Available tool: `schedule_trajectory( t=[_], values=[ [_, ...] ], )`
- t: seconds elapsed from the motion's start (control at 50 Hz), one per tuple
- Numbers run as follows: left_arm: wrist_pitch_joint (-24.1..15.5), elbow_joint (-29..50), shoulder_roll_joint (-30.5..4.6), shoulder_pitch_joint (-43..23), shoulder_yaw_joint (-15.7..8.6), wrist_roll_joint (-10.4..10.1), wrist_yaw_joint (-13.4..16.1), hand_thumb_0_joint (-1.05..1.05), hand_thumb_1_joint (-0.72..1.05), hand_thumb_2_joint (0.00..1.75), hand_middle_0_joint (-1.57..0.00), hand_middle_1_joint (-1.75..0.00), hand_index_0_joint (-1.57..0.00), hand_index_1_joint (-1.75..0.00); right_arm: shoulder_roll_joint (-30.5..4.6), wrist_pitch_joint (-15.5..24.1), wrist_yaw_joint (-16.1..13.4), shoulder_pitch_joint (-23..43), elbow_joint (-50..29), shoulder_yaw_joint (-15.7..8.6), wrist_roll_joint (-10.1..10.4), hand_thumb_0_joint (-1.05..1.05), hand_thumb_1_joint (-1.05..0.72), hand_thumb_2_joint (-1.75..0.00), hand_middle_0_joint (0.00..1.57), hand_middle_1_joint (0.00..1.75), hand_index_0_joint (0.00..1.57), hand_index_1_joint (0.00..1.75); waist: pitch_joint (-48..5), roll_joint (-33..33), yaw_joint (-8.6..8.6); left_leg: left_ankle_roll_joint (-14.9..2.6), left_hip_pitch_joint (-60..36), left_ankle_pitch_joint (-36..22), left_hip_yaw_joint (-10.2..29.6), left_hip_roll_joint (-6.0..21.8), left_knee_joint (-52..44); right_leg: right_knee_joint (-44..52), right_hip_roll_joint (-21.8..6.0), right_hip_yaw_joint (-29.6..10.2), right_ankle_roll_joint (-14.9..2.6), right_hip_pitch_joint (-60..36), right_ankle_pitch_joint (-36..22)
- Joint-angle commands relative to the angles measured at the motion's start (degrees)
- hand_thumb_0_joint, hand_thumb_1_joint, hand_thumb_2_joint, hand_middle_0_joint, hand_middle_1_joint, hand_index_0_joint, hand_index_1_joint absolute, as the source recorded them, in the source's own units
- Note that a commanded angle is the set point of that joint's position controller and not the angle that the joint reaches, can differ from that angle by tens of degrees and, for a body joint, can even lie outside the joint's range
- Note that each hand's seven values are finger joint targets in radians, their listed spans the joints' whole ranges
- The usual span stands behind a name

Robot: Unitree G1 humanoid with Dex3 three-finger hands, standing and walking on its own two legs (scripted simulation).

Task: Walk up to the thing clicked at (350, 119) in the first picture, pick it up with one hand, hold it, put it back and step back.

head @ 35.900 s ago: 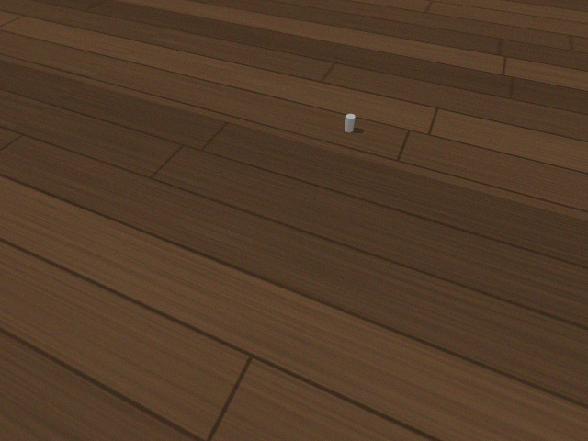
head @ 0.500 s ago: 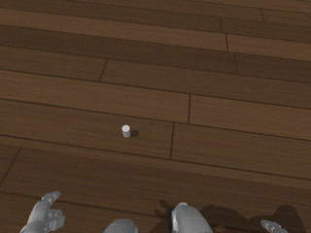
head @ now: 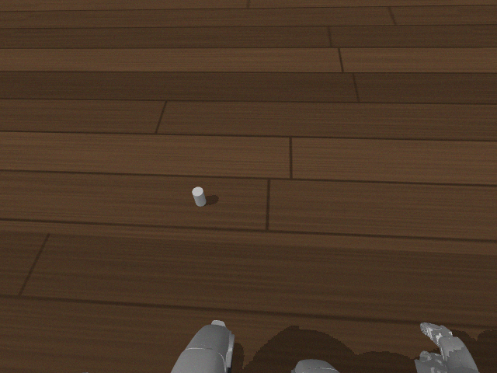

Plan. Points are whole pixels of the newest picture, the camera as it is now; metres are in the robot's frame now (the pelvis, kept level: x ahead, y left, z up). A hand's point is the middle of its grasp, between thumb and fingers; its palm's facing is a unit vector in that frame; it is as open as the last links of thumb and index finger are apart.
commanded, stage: step back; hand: left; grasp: from above
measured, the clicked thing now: (199, 196) +0.85 +0.30 -0.71
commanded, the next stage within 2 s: stand in 1.76 s
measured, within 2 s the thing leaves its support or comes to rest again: neither
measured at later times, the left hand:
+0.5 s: hand out of the picture -0.07 +0.25 -0.14, palm faces +0.08 -0.93 -0.35, open 7.4 cm
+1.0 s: hand out of the picture -0.24 +0.25 -0.13, palm faces +0.11 -0.89 -0.43, open 7.4 cm
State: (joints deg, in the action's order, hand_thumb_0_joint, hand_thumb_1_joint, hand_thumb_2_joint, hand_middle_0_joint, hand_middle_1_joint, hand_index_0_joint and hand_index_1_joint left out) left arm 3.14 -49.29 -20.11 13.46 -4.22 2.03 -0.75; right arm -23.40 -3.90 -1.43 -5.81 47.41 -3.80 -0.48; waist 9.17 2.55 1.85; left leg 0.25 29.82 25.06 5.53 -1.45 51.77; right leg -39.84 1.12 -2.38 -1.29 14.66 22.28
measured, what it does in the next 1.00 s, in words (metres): walks backwards: left foot, then right foot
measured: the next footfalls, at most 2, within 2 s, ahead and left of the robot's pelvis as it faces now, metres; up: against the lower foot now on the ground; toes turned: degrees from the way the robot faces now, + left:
left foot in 0.28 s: -0.08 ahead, +0.11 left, +0.00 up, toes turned +4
right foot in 0.62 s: -0.22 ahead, -0.17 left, +0.00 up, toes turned +4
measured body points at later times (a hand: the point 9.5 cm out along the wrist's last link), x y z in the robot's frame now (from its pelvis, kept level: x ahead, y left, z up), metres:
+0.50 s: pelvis -0.17 -0.02 +0.01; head -0.12 +0.00 +0.46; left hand -0.07 +0.30 -0.11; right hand -0.04 -0.33 -0.09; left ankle -0.12 +0.11 -0.72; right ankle -0.20 -0.17 -0.64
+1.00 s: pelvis -0.27 -0.04 +0.01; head -0.25 -0.04 +0.45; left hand -0.25 +0.30 -0.10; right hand -0.18 -0.34 -0.13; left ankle -0.27 +0.09 -0.72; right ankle -0.26 -0.17 -0.71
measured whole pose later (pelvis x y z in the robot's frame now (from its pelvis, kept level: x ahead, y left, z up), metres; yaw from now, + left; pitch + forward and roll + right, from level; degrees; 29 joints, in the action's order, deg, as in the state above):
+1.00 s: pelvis -0.27 -0.04 +0.01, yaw +5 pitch -3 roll +2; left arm 0.2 -53.7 -23.1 13.9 -4.2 1.7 0.3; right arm -20.3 -0.5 1.5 -13.6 56.1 -3.6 -2.4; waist 4.8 -1.5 1.9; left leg -0.3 12.9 17.1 0.8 -2.8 32.9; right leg -43.9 -3.8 -1.6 -1.0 16.5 24.7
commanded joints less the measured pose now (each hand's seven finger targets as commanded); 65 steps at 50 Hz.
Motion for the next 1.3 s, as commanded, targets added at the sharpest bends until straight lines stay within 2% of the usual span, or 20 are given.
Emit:
schedule_trajectory(
  t=[0.0,0.14,0.24,0.3,0.32,0.38,0.52,0.58,0.62,0.64,0.66,0.72,0.8,0.9,0.96,0.98,1.18,1.2,1.24,1.28],
  values=[
    [-2.4,8.3,-15.8,-11.2,-4.6,0.5,2.0,0.00,0.90,0.90,-0.20,-0.30,-0.20,-0.30,-10.6,2.0,-0.4,-4.2,-2.2,-2.7,0.7,0.00,-0.90,-0.90,0.20,0.30,0.20,0.30,-3.7,-10.5,-4.14,-0.57,-3.8,1.3,4.4,-5.7,19.0,18.2,-14.0,-10.8,-9.95,10.6,-17.2],
    [-1.5,8.3,-14.0,-1.7,-4.4,0.7,3.1,0.00,0.90,0.90,-0.20,-0.30,-0.20,-0.30,-7.7,3.4,-0.9,-3.9,-3.3,-1.1,-0.3,0.00,-0.90,-0.90,0.20,0.30,0.20,0.30,-10.2,-14.4,1.86,1.51,0.3,6.1,-1.2,-2.5,-0.7,10.5,-15.1,-10.0,-10.92,-13.1,-34.5],
    [-0.2,9.9,-14.4,-5.8,-3.5,-0.9,2.6,0.00,0.90,0.90,-0.20,-0.30,-0.20,-0.30,-8.0,3.9,-0.5,-12.4,0.1,-2.1,-0.8,0.00,-0.90,-0.90,0.20,0.30,0.20,0.30,-15.8,-11.4,-1.95,-1.26,-16.4,-14.6,-5.9,-0.1,-29.4,1.8,-13.1,-7.3,-6.49,-8.4,-29.7],
    [0.1,11.0,-12.9,-9.5,-3.5,-1.4,3.0,0.00,0.90,0.90,-0.20,-0.30,-0.20,-0.30,-20.3,3.3,0.0,-6.7,-2.3,-4.3,-1.6,0.00,-0.90,-0.90,0.20,0.30,0.20,0.30,-11.2,10.4,-3.77,-17.96,-11.2,-26.9,25.5,24.9,-33.2,-22.1,2.2,-2.3,0.71,9.8,15.2],
    [0.2,10.3,-14.5,-9.9,-3.8,-0.9,3.1,0.00,0.90,0.90,-0.20,-0.30,-0.20,-0.30,-20.1,3.8,-0.4,-3.4,-3.0,-4.5,-1.9,0.00,-0.90,-0.90,0.20,0.30,0.20,0.30,-8.5,9.5,-3.35,-19.93,-5.0,-26.3,27.9,26.8,-34.1,-29.6,1.0,-7.6,0.61,7.4,15.6],
    [0.5,6.6,-13.0,-3.9,-3.8,-1.9,2.2,0.00,0.90,0.90,-0.20,-0.30,-0.20,-0.30,-12.6,3.8,-0.8,2.2,-4.1,-2.3,-2.4,0.00,-0.90,-0.90,0.20,0.30,0.20,0.30,-7.8,3.0,1.29,-13.57,-9.1,-31.7,7.7,15.6,-29.0,-35.0,4.5,-8.8,0.02,10.0,6.9],
    [-3.0,4.7,-11.3,-3.1,-2.4,-1.1,2.0,0.00,0.90,0.90,-0.20,-0.30,-0.20,-0.30,-12.0,2.4,0.4,-5.2,-2.1,-2.8,-1.8,0.00,-0.90,-0.90,0.20,0.30,0.20,0.30,-14.3,9.7,-4.33,-13.07,-28.6,-23.6,5.3,12.9,-23.3,0.5,0.4,1.4,2.74,7.7,8.1],
    [-4.4,-1.4,-11.4,4.7,-2.7,-0.4,2.4,0.00,0.90,0.90,-0.20,-0.30,-0.20,-0.30,-12.4,0.8,1.0,-1.2,-1.8,-2.6,-1.1,0.00,-0.90,-0.90,0.20,0.30,0.20,0.30,-15.3,7.2,-0.53,-8.91,-18.2,-17.0,1.4,10.2,-15.5,22.5,0.9,3.4,0.81,-7.1,-6.6],
    [-4.9,-0.7,-19.7,3.3,-4.9,1.1,2.4,0.00,0.90,0.90,-0.20,-0.30,-0.20,-0.30,-6.3,1.2,1.0,-1.6,-4.0,-0.6,-0.7,0.00,-0.90,-0.90,0.20,0.30,0.20,0.30,-10.6,-12.5,-0.51,-2.01,6.9,5.4,-0.8,-1.8,-4.0,22.2,-14.8,-25.1,-4.79,-11.8,2.4],
    [-4.7,1.7,-24.5,-2.1,-5.7,1.2,2.6,0.00,0.90,0.90,-0.20,-0.30,-0.20,-0.30,-9.3,1.1,0.3,2.3,-4.3,-2.0,-1.1,0.00,-0.90,-0.90,0.20,0.30,0.20,0.30,-7.8,-12.4,2.20,0.18,-0.3,8.3,6.1,0.4,3.4,25.7,-26.3,-33.0,-14.26,6.2,9.9],
    [-4.7,2.6,-23.3,-6.2,-5.4,0.9,2.8,0.00,0.90,0.90,-0.20,-0.30,-0.20,-0.30,-12.2,1.2,0.4,2.1,-2.9,-3.2,-0.8,0.00,-0.90,-0.90,0.20,0.30,0.20,0.30,-3.7,-11.2,0.69,0.15,-5.9,5.7,7.5,2.8,7.8,26.6,-26.4,-32.5,-14.89,15.0,13.2],
    [-5.5,1.5,-15.6,-8.7,-3.3,0.3,2.8,0.00,0.90,0.90,-0.20,-0.30,-0.20,-0.30,-8.9,2.0,1.0,-1.9,0.7,-1.9,-0.2,0.00,-0.90,-0.90,0.20,0.30,0.20,0.30,-2.0,-8.2,-3.09,0.17,-3.3,-3.0,4.0,-2.2,8.2,19.3,-12.5,-9.6,-7.72,6.1,-8.3],
    [-6.0,-0.4,-16.8,0.3,-3.9,0.8,2.1,0.00,0.90,0.90,-0.20,-0.30,-0.20,-0.30,-8.5,3.5,1.7,0.9,0.2,-1.4,-1.2,0.00,-0.90,-0.90,0.20,0.30,0.20,0.30,-4.1,-12.9,2.29,0.94,-0.3,1.1,-0.3,0.1,-5.7,18.9,-12.6,-11.9,-7.61,-5.9,-1.0],
    [-4.6,0.5,-16.2,-2.1,-2.8,0.0,1.2,0.00,0.90,0.90,-0.20,-0.30,-0.20,-0.30,-8.4,5.5,2.2,-5.4,3.7,-2.6,-1.5,0.00,-0.90,-0.90,0.20,0.30,0.20,0.30,-7.7,-10.8,-1.14,-0.72,-20.5,-5.1,-6.3,-1.3,-30.6,11.3,-12.2,-7.5,-6.54,0.3,-1.3],
    [-4.6,1.0,-13.3,-5.6,-2.3,-0.8,1.5,0.00,0.90,0.90,-0.20,-0.30,-0.20,-0.30,-18.8,6.2,1.8,-10.5,4.3,-5.3,-2.1,0.00,-0.90,-0.90,0.20,0.30,0.20,0.30,-8.5,6.6,-4.61,-13.62,-25.6,13.0,30.5,20.3,-38.6,-13.9,-1.6,2.1,-0.41,19.4,11.5],
    [-4.8,0.9,-16.4,-7.2,-3.0,-0.4,1.5,0.00,0.90,0.90,-0.20,-0.30,-0.20,-0.30,-19.1,6.1,2.0,-9.3,4.4,-5.5,-1.6,0.00,-0.90,-0.90,0.20,0.30,0.20,0.30,-3.9,4.5,-4.70,-16.48,-18.1,18.5,30.8,21.9,-40.3,-16.2,-3.8,-1.5,-0.83,16.8,12.0],
    [-6.5,-4.5,-11.8,3.1,-2.9,-0.6,0.7,0.00,0.90,0.90,-0.20,-0.30,-0.20,-0.30,-10.8,4.9,2.3,-1.3,1.9,-2.5,-1.0,0.00,-0.90,-0.90,0.20,0.30,0.20,0.30,-6.9,6.8,1.19,-7.95,-6.6,1.3,4.1,9.1,-26.5,10.6,0.3,7.2,0.33,-8.2,-7.1],
    [-6.7,-5.4,-12.3,4.7,-3.1,-0.3,1.2,0.00,0.90,0.90,-0.20,-0.30,-0.20,-0.30,-8.1,4.5,2.2,-1.9,1.8,-1.5,-0.7,0.00,-0.90,-0.90,0.20,0.30,0.20,0.30,-8.0,3.0,2.40,-6.09,-3.6,-0.4,2.2,7.2,-20.0,15.1,-0.1,5.4,0.17,-14.1,-7.9],
    [-7.5,-3.9,-19.4,4.3,-4.6,0.9,2.0,0.00,0.90,0.90,-0.20,-0.30,-0.20,-0.30,-3.1,4.3,1.3,-4.2,0.8,0.3,-0.2,0.00,-0.90,-0.90,0.20,0.30,0.20,0.30,-8.3,-12.4,2.58,-1.23,5.4,8.0,0.9,-3.8,-1.5,27.5,-20.4,-27.3,-6.09,-13.2,8.5],
    [-7.1,-1.6,-20.1,-4.0,-4.5,0.4,1.9,0.00,0.90,0.90,-0.20,-0.30,-0.20,-0.30,-10.3,4.1,0.7,-7.2,3.8,-1.9,-0.5,0.00,-0.90,-0.90,0.20,0.30,0.20,0.30,-3.6,-7.3,0.01,-0.95,-2.1,8.2,2.8,2.1,3.9,27.5,-25.5,-29.8,-13.71,0.6,13.8]
  ],
)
